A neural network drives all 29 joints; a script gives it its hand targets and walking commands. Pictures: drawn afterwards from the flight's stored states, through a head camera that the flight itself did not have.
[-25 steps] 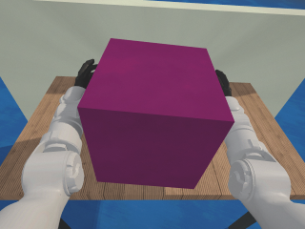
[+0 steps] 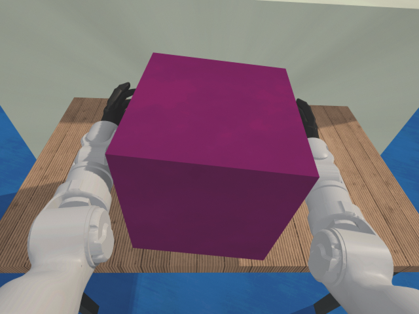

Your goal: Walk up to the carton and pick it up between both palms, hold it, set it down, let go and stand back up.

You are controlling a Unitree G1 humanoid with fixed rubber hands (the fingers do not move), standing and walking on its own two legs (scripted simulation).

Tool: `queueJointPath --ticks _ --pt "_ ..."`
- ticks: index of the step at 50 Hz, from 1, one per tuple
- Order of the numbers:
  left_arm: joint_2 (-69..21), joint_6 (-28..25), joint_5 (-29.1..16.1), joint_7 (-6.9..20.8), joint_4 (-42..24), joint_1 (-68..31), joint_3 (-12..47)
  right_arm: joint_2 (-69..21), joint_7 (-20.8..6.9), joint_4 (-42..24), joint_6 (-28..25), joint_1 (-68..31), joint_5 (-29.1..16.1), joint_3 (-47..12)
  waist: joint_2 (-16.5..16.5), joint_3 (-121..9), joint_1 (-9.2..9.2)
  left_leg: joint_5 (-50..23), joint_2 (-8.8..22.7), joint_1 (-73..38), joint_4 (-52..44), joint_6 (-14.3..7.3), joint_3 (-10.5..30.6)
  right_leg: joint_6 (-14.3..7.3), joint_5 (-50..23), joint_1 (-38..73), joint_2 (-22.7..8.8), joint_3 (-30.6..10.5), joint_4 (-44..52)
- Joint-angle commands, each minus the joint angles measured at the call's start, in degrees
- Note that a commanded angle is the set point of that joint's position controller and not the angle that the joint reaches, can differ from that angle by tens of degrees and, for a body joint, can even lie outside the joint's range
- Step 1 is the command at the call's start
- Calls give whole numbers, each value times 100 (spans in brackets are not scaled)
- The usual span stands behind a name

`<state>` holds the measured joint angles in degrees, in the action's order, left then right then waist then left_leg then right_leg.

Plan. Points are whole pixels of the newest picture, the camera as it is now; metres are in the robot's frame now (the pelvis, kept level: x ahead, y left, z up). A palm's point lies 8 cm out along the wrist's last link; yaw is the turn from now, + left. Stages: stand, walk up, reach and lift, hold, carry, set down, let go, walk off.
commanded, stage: set down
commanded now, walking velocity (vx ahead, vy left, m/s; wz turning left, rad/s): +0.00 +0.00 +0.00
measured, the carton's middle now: (209, 158) +0.41 +0.01 +0.08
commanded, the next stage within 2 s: none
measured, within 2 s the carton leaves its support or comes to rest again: rests again in 1.40 s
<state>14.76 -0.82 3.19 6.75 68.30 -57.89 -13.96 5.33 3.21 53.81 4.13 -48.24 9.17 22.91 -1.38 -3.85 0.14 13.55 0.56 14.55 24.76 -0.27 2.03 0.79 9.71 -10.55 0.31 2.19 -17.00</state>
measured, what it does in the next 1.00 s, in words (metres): stands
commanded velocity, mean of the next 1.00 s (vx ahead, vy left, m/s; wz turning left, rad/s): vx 0.00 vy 0.00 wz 0.00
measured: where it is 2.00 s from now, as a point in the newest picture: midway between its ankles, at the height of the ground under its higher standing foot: outside the picture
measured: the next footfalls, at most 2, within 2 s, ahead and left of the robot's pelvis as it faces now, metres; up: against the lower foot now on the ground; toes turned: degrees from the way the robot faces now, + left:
none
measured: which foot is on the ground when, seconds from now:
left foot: down 0.00-1.00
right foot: down 0.00-1.00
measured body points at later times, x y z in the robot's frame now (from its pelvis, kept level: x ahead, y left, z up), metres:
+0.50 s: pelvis +0.00 +0.00 +0.00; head +0.01 +0.03 +0.45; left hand +0.45 +0.20 +0.14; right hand +0.42 -0.18 +0.12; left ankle -0.01 +0.11 -0.75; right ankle -0.02 -0.13 -0.75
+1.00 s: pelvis +0.00 +0.00 +0.00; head +0.02 +0.02 +0.45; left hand +0.45 +0.20 +0.12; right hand +0.42 -0.18 +0.11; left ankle -0.01 +0.11 -0.75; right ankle -0.02 -0.13 -0.75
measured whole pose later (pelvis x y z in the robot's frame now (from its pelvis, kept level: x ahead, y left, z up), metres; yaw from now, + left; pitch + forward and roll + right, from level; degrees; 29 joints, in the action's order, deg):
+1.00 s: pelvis +0.00 +0.00 +0.00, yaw +0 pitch +3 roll -1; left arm 14.8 -6.8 3.2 8.2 72.4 -56.3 -14.4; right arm 2.4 2.5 52.7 -1.5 -44.6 15.7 27.2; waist -1.8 -2.1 0.1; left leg 13.6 0.1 14.6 24.8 -0.4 2.0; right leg 0.9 11.0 -11.5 -0.2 2.2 -19.2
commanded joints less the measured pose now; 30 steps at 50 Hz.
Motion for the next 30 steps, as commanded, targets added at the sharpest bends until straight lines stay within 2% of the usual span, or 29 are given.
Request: queueJointPath --ticks 1,2,3,4,5,6,7,8,9,10,11,12,13,14,16,17,18,19,20,21,22,23,24,25,26,27,28,29,30 --pt "-2869 -244 -157 900 -714 -3718 677 -3443 -474 -1258 -547 -3922 236 -922 -100 -2935 725 -1754 -252 46 -735 223 -518 313 -3133 1898 -103 -47 -538" --pt "-2828 -305 -111 875 -854 -3725 621 -3575 -520 -1319 -571 -3880 165 -1129 61 -3200 446 -1986 -218 -110 -673 227 -573 271 -3141 1909 -94 -85 -604" --pt "-2742 -246 40 861 -717 -3482 430 -3432 -562 -900 -450 -3580 181 -1087 -25 -2565 490 -1950 -197 -149 -714 198 -550 248 -3024 1780 -116 -65 -585" --pt "-2793 -264 -42 864 -1059 -3670 702 -3485 -510 -1007 -482 -3548 183 -1069 250 -2912 690 -2035 -244 -135 -688 296 -583 246 -3221 1961 -156 -52 -602" --pt "-2692 -255 52 886 -982 -3737 591 -3554 -478 -1016 -513 -3551 328 -996 170 -2925 592 -1983 -284 -25 -652 268 -580 302 -3302 1906 -162 -58 -672" --pt "-2815 -245 14 918 -830 -3465 590 -3568 -478 -1178 -544 -3667 185 -982 86 -2836 596 -2044 -295 21 -621 239 -613 269 -3381 1961 -146 -88 -648" --pt "-2979 -329 -110 900 -822 -3685 655 -3565 -508 -1415 -643 -3794 211 -1087 67 -3151 655 -2070 -265 10 -613 275 -591 263 -3374 2046 -139 -61 -646" --pt "-2963 -371 -78 882 -973 -3703 761 -3601 -485 -1332 -690 -3784 242 -1071 109 -3349 700 -2208 -243 -3 -615 271 -533 291 -3581 2009 -149 -41 -733" --pt "-2914 -440 -154 868 -1009 -3794 779 -3559 -476 -1508 -734 -3911 200 -1157 156 -3545 672 -2352 -262 -41 -478 285 -508 315 -3808 2039 -170 -66 -740" --pt "-2909 -451 -76 855 -847 -3833 745 -3521 -526 -1311 -778 -3886 241 -1010 359 -3441 629 -2322 -248 17 -451 353 -511 280 -3536 1961 -134 28 -781" --pt "-2956 -401 -70 846 -798 -3670 730 -3517 -535 -1202 -714 -3752 173 -1026 260 -3204 574 -2348 -231 -66 -467 301 -557 243 -3426 1755 -127 -13 -708" --pt "-2795 -442 -94 888 -786 -3767 518 -3625 -505 -1393 -701 -3880 206 -1073 44 -2971 561 -2031 -276 158 -586 227 -561 258 -3339 1966 -197 -105 -651" --pt "-2684 -357 37 919 -575 -3359 405 -3533 -483 -1085 -582 -3495 304 -990 22 -2590 559 -1847 -289 293 -673 184 -591 271 -3435 2110 -265 -158 -624" --pt "-2807 -388 51 910 -671 -3295 457 -3632 -506 -1357 -690 -3679 336 -993 -22 -2966 574 -2094 -260 177 -605 242 -545 307 -3543 2134 -106 -7 -772" --pt "-2943 -398 -47 866 -807 -3333 640 -3457 -522 -1243 -743 -3620 295 -1004 125 -2888 648 -2409 -155 -278 -550 326 -467 214 -3167 1634 -47 43 -646" --pt "-2934 -412 22 855 -780 -3427 567 -3475 -534 -1267 -734 -3576 281 -935 135 -2913 580 -2436 -187 -182 -492 339 -550 224 -3415 1768 -73 2 -667" --pt "-2959 -404 68 852 -853 -3504 616 -3510 -555 -1160 -760 -3597 392 -899 161 -3098 649 -2397 -169 -129 -505 335 -498 223 -3347 1762 -90 -7 -701" --pt "-2918 -432 101 868 -636 -3356 474 -3473 -556 -1317 -806 -3684 389 -955 31 -3005 461 -2288 -189 -47 -529 288 -552 215 -3148 1755 -73 -4 -666" --pt "-2916 -450 59 855 -719 -3489 607 -3347 -550 -1214 -835 -3664 352 -822 295 -2953 597 -2335 -182 -136 -521 381 -545 182 -3011 1690 -90 65 -600" --pt "-2871 -508 -40 861 -688 -3526 624 -3444 -520 -1313 -871 -3786 347 -785 155 -2913 670 -2184 -199 -28 -493 337 -473 226 -3063 1607 -144 5 -589" --pt "-2982 -542 61 845 -767 -3594 642 -3490 -568 -1334 -892 -3722 435 -798 253 -3126 651 -2198 -184 -136 -470 381 -504 186 -2869 1603 -73 64 -641" --pt "-2984 -603 -38 835 -722 -3587 615 -3562 -581 -1376 -935 -3723 391 -886 275 -3190 563 -2354 -182 -228 -434 356 -554 204 -2941 1637 -85 72 -586" --pt "-2814 -614 30 821 -663 -3490 564 -3562 -588 -1185 -900 -3617 368 -920 235 -3058 483 -2469 -171 -241 -392 319 -527 203 -2960 1341 -84 0 -627" --pt "-2783 -620 130 860 -670 -3451 443 -3585 -606 -1295 -904 -3626 408 -903 251 -2921 436 -2348 -175 -214 -443 338 -586 175 -2878 1569 -101 11 -585" --pt "-2791 -607 79 849 -516 -3450 490 -3478 -592 -1158 -891 -3558 530 -667 227 -2803 632 -2149 -181 -111 -454 359 -534 173 -2747 1418 -79 70 -579" --pt "-2851 -660 112 834 -695 -3344 537 -3482 -595 -1134 -967 -3506 528 -670 264 -3041 617 -2331 -169 -210 -455 378 -547 161 -2832 1460 -96 56 -580" --pt "-2744 -634 76 851 -471 -3293 501 -3392 -590 -1146 -958 -3419 506 -709 137 -2784 615 -2235 -170 -84 -484 339 -557 199 -2828 1477 -61 70 -568" --pt "-2782 -648 68 832 -536 -3177 478 -3378 -604 -1223 -978 -3378 509 -756 104 -2842 517 -2356 -138 -169 -489 329 -538 203 -2865 1504 -64 90 -608" --pt "-2713 -668 163 836 -567 -3353 385 -3444 -611 -971 -934 -3327 585 -703 114 -2861 495 -2202 -180 -58 -460 327 -570 201 -2883 1543 -97 52 -623"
